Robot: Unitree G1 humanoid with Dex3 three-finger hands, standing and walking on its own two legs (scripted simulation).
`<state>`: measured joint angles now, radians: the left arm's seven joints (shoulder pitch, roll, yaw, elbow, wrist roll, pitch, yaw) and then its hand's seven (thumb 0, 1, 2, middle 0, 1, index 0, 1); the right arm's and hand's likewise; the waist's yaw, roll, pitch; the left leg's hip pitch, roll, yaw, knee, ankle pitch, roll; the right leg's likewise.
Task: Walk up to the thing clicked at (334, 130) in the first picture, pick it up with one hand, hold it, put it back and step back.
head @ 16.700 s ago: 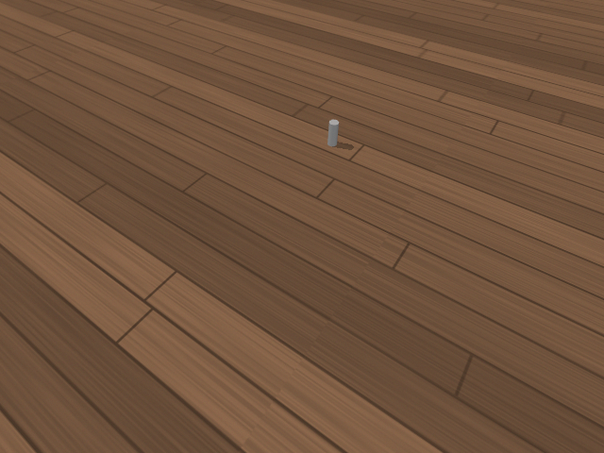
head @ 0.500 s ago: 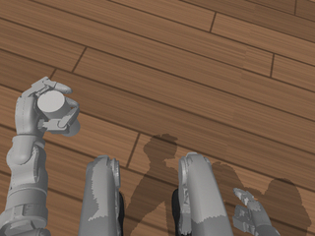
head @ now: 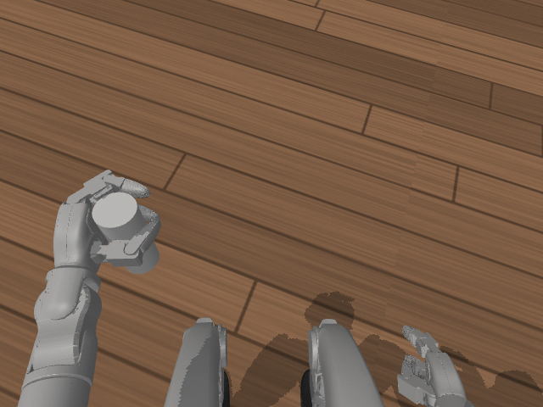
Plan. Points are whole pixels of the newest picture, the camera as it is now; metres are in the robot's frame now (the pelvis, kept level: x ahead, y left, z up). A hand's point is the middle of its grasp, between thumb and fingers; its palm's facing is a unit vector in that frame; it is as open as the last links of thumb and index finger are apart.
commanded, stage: lift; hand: left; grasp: from the side
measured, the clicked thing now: (130, 236) +0.36 +0.20 -0.01
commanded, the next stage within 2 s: hold in 1.06 s
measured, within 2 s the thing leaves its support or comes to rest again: neither
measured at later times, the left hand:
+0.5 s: hand (104, 188) +0.36 +0.19 +0.13, palm faces +0.04 -1.00 -0.02, open 7.3 cm
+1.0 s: hand (102, 152) +0.37 +0.17 +0.17, palm faces +0.03 -1.00 +0.00, open 7.3 cm
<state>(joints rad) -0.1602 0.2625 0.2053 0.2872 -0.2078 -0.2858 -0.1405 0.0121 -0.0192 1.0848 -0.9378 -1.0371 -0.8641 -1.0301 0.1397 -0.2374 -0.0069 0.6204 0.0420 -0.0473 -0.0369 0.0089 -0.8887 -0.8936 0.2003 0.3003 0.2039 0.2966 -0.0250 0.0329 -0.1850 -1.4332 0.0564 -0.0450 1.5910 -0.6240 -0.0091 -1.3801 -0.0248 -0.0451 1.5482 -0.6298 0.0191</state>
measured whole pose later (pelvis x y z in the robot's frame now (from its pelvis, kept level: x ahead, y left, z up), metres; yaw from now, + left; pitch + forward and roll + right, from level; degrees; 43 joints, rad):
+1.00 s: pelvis +0.04 +0.00 +0.14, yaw +1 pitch +11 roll -1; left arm -0.15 0.21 0.15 0.45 -0.20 -0.33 -0.17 0.01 -0.02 1.08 -0.93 -1.04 -0.86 -1.04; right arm 0.23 -0.23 0.00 0.67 0.01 -0.04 -0.05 0.01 -0.89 -0.90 0.20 0.30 0.20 0.30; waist -0.02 0.02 -0.07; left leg -0.69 0.05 0.00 0.96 -0.45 -0.01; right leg -0.65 -0.02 -0.03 0.92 -0.45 0.02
